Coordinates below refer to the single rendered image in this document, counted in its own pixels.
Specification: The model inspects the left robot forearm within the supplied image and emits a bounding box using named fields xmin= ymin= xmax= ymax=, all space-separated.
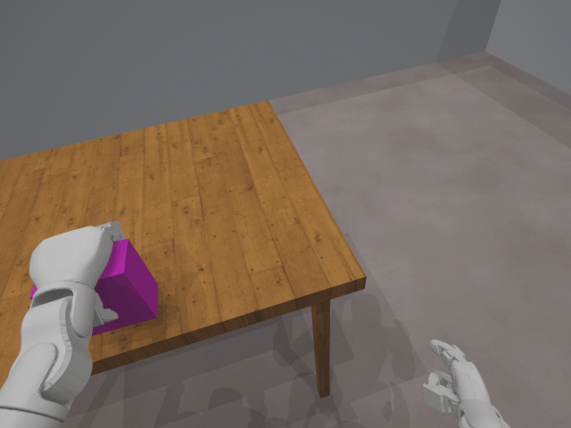
xmin=0 ymin=282 xmax=96 ymax=428

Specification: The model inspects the table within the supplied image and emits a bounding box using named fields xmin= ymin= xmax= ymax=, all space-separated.
xmin=0 ymin=100 xmax=367 ymax=398

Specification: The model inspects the sponge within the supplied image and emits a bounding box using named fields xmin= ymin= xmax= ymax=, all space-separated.
xmin=30 ymin=239 xmax=158 ymax=336

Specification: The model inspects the right robot forearm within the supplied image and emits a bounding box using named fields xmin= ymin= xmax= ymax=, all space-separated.
xmin=458 ymin=399 xmax=510 ymax=428

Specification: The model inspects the robot left hand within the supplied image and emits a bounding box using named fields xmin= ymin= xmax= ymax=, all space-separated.
xmin=29 ymin=220 xmax=127 ymax=328

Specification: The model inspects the robot right hand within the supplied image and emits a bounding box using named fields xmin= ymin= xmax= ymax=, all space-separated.
xmin=423 ymin=340 xmax=491 ymax=418

